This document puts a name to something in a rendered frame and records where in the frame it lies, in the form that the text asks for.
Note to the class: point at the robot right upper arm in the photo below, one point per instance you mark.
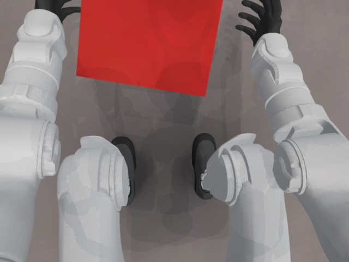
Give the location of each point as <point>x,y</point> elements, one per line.
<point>315,169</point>

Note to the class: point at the robot left hand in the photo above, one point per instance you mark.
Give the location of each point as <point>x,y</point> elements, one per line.
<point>55,6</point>

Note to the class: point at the robot left forearm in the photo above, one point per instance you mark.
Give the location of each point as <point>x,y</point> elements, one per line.
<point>34,71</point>

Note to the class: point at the robot left upper arm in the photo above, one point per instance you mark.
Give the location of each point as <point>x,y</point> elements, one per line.
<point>29,151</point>

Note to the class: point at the right robot thigh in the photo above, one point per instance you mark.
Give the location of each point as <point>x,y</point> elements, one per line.
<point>245,181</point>

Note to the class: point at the robot right hand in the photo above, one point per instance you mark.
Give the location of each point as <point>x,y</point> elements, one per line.
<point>270,18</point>

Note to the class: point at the carton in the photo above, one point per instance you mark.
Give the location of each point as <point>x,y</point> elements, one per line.
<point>162,44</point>

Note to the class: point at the robot right forearm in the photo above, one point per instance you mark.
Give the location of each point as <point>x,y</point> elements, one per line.
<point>287,99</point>

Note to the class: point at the left robot foot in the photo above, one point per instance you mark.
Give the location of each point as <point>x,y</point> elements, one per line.
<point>126,148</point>

